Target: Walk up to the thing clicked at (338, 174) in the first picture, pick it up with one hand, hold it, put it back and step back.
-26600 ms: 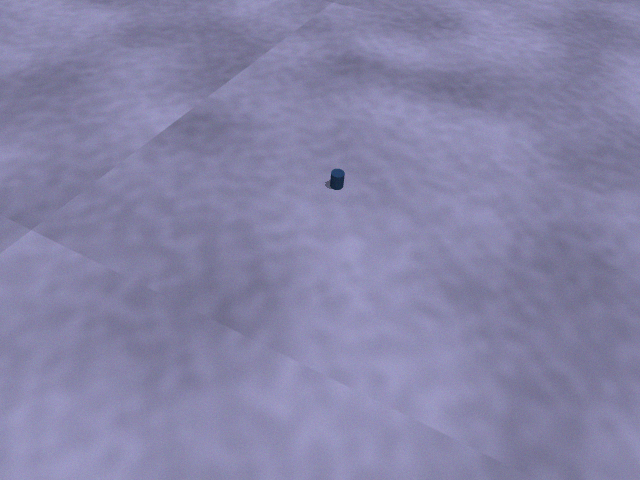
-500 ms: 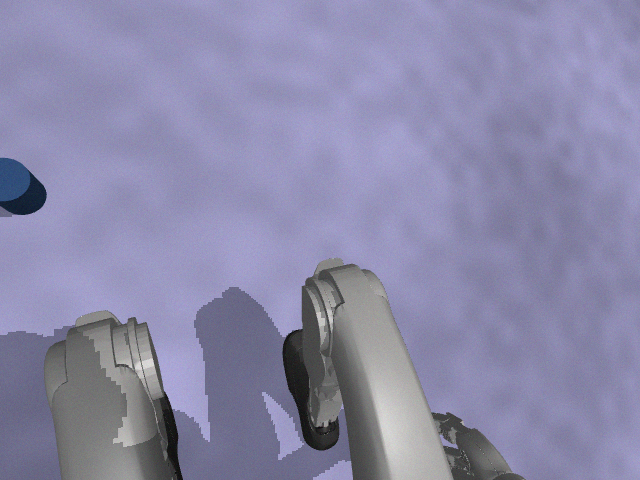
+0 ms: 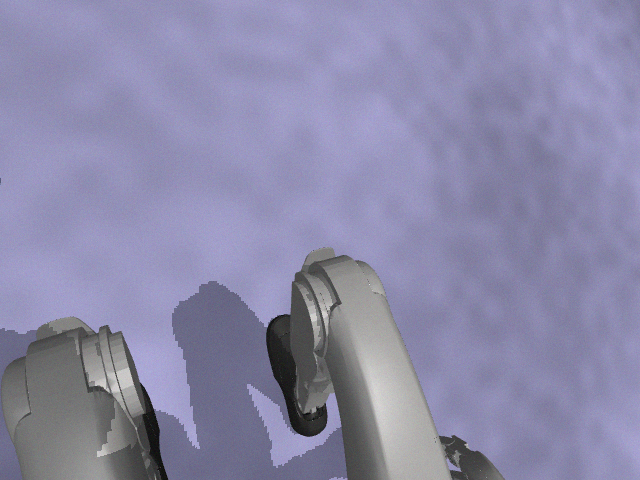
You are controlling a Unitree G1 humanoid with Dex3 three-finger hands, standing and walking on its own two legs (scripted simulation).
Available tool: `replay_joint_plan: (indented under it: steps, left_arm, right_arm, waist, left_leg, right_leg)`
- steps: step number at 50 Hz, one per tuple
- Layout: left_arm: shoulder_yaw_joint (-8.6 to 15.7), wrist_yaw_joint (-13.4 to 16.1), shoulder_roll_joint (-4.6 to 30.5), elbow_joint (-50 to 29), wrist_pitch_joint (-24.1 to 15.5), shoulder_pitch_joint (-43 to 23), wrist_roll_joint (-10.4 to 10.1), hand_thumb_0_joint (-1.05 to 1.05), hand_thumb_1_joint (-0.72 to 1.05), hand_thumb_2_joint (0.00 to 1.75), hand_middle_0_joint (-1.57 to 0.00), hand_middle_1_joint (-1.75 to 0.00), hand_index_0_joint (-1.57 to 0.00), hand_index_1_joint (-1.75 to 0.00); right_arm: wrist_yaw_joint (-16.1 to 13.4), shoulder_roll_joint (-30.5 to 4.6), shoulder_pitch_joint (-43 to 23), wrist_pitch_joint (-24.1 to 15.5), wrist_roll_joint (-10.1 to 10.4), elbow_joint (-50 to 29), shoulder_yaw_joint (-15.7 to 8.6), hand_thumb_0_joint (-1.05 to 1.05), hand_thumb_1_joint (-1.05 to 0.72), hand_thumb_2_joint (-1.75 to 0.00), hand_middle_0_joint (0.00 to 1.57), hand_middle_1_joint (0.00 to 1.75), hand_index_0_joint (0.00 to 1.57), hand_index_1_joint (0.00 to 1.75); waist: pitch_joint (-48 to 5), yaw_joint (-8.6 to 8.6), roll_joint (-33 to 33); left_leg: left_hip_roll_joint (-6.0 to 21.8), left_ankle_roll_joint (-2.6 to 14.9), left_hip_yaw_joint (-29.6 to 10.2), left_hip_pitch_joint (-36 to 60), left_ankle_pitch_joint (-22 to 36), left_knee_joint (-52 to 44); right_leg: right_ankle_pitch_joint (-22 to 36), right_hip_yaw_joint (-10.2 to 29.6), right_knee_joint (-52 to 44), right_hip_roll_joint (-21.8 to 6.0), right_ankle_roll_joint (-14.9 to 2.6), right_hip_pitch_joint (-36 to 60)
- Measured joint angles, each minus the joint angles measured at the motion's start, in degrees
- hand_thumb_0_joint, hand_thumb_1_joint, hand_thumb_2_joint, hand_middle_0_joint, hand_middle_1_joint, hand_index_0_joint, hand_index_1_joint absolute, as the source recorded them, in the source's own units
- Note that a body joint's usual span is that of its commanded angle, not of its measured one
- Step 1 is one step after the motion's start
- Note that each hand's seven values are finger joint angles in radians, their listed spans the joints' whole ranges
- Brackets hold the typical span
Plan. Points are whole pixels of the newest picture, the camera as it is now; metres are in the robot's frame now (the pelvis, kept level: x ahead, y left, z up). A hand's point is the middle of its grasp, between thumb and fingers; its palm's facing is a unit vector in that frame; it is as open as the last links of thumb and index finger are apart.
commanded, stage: home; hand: left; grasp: from above
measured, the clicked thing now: out of the picture +0.53 +0.29 -0.29
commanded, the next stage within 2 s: none
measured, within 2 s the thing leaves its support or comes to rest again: neither
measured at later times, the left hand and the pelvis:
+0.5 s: hand out of the picture +0.42 +0.32 -0.01, palm faces -0.32 -0.44 -0.84, open 8.8 cm; pelvis +0.01 +0.01 +0.10, yaw +4 degrees
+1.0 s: hand out of the picture +0.29 +0.23 +0.19, palm faces +0.04 -0.92 -0.38, open 7.4 cm; pelvis +0.05 +0.00 +0.29, yaw +8 degrees
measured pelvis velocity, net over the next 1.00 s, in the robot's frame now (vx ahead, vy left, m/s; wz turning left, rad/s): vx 0.05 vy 0.00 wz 0.13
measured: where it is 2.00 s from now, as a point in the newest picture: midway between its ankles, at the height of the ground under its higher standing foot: (228, 432)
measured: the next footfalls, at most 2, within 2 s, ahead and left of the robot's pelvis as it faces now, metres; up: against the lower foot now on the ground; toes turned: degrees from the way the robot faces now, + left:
none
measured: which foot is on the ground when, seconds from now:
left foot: down 0.00-1.00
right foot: down 0.00-1.00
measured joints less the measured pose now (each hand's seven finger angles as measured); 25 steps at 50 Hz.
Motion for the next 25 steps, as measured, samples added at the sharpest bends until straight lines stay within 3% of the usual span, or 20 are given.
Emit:
replay_joint_plan:
  steps: [5,11,15,18,25]
  left_arm:
    - [0.9,-1.1,-0.2,-2.4,3.3,1.0,-1.3,0.0,-0.44,0.95,-0.16,-0.93,-0.17,-0.93]
    - [1.2,-7.1,-2.1,-9.1,5.3,5.6,-6.5,0.0,-0.28,0.91,-0.21,-0.77,-0.2,-0.78]
    - [2.3,-11.5,-5.9,-18.8,5.7,12.6,-12.6,0.0,-0.05,0.86,-0.21,-0.61,-0.21,-0.62]
    - [2.7,-14.1,-9.5,-27.9,6.6,19.3,-18.7,0.0,0.15,0.84,-0.21,-0.5,-0.21,-0.51]
    - [0.7,-16.5,-15.9,-42.6,12.2,32.9,-33.2,0.0,0.6,0.85,-0.21,-0.36,-0.21,-0.36]
  right_arm:
    - [0.6,1.6,0.7,0.2,0.9,0.4,-0.5,0.0,-0.91,-0.9,0.2,0.3,0.2,0.29]
    - [0.8,2.4,0.8,1.0,2.1,-0.1,-2.2,0.0,-0.9,-0.9,0.2,0.3,0.2,0.29]
    - [0.8,1.9,1.2,2.1,3.3,-0.5,-4.8,0.0,-0.9,-0.9,0.2,0.3,0.21,0.3]
    - [0.4,1.4,1.1,3.2,4.6,-0.3,-7.0,0.0,-0.9,-0.9,0.2,0.3,0.21,0.3]
    - [-1.4,0.9,-2.8,3.5,7.2,-0.1,-10.5,0.01,-0.9,-0.9,0.2,0.3,0.2,0.29]
  waist:
    - [-1.3,0.41,1.1]
    - [-2.7,2.74,2.8]
    - [-4.3,5.58,3.8]
    - [-6.5,8.04,4.1]
    - [-10.5,12.34,3.6]
  left_leg:
    - [0.0,0.13,0.5,-0.4,-0.6,-0.3]
    - [0.0,0.28,0.7,1.5,-1.4,-2.4]
    - [-0.2,0.42,1.3,4.0,-1.7,-5.1]
    - [-0.1,0.59,2.1,6.8,-2.0,-8.0]
    - [0.5,0.8,3.5,16.3,-1.9,-16.8]
  right_leg:
    - [-0.7,0.4,0.0,-0.1,0.11,-0.6]
    - [-1.7,0.4,-2.0,-0.4,0.11,1.5]
    - [-2.3,0.6,-4.4,-0.9,0.07,4.0]
    - [-2.7,1.1,-6.9,-1.1,0.13,6.5]
    - [-2.4,1.7,-15.0,-1.2,0.14,15.2]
